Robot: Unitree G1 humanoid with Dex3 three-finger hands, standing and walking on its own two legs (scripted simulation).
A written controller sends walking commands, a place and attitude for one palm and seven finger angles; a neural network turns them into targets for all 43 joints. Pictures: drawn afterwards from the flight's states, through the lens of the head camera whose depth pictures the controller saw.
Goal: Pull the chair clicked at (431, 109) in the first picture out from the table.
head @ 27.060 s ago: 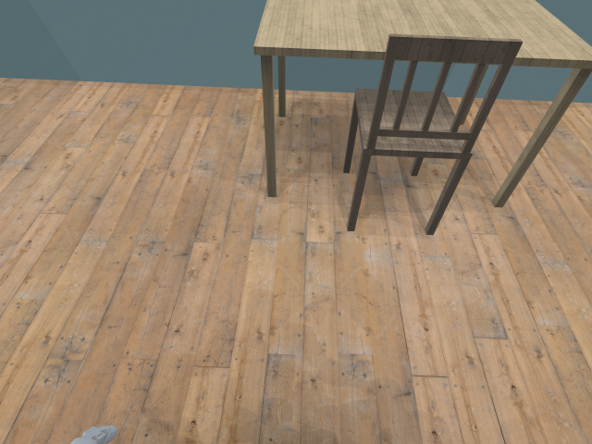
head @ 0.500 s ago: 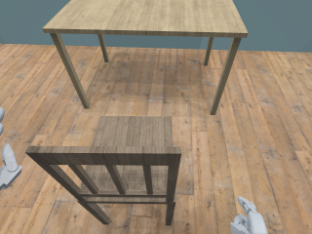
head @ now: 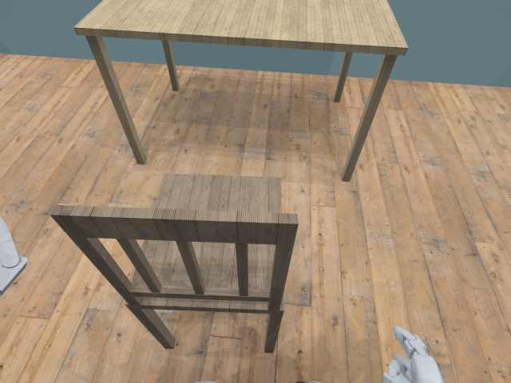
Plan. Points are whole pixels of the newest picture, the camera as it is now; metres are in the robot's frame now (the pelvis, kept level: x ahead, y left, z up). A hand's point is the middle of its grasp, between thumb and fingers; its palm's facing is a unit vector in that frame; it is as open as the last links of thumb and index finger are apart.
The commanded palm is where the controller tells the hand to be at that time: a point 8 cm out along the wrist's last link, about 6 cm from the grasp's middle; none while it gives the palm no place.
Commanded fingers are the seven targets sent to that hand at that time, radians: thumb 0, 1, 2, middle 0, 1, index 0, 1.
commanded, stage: step back with the hand held close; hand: left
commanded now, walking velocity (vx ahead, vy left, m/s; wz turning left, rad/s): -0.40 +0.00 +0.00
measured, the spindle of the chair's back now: (192, 267) +0.33 +0.15 -0.09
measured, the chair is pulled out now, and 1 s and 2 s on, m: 0.68 0.68 0.68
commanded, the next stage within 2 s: stop stepping back and stand still in 1.94 s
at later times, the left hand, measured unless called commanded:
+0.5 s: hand (26, 247) +0.22 +0.27 +0.18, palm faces +0.47 -0.73 -0.49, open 7.4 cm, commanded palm +0.15 +0.30 +0.19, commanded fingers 0.00 0.90 0.90 -0.20 -0.30 -0.20 -0.30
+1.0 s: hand (31, 255) +0.21 +0.25 +0.18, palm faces +0.45 -0.76 -0.47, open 7.4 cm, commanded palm +0.14 +0.30 +0.19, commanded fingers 0.00 0.90 0.90 -0.20 -0.30 -0.20 -0.30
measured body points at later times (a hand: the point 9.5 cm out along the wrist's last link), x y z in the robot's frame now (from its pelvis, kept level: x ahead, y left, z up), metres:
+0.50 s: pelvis +0.01 +0.00 -0.01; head +0.05 +0.02 +0.44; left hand +0.19 +0.30 +0.21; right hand +0.19 -0.23 -0.09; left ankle +0.04 +0.13 -0.73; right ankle +0.10 -0.13 -0.73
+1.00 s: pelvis +0.00 +0.00 +0.00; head +0.03 +0.01 +0.44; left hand +0.18 +0.29 +0.21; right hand +0.16 -0.25 -0.09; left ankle +0.04 +0.13 -0.72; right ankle +0.10 -0.13 -0.73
